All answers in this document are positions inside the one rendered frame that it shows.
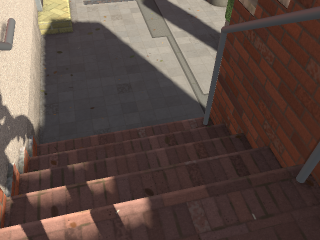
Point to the stairs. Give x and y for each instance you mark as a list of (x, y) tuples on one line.
[(84, 173)]

